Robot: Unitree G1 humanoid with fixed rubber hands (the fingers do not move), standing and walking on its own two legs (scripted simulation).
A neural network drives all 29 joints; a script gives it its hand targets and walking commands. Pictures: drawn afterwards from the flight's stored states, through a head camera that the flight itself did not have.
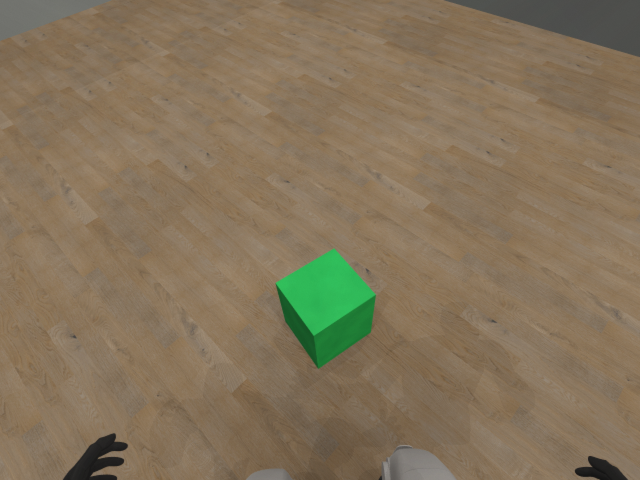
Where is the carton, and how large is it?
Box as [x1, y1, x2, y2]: [276, 249, 375, 368]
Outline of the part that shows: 334,249 276,282 285,320 318,368 370,332 375,294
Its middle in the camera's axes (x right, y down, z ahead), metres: +0.02 +0.22 +1.21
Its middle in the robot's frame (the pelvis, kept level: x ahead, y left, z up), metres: +0.64 +0.03 -0.62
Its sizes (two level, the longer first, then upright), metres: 0.210 0.200 0.250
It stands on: the floor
